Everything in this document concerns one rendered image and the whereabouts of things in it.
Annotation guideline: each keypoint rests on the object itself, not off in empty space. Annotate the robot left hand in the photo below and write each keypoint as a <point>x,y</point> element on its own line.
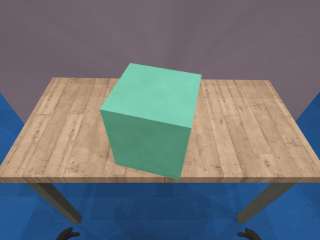
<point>67,233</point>

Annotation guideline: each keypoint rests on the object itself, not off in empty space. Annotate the carton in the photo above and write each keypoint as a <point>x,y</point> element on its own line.
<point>148,118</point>

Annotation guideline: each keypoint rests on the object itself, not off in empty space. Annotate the table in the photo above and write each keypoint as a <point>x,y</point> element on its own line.
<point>241,133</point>

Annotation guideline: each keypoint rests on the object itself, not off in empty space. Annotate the robot right hand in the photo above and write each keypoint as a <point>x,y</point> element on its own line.
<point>249,234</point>

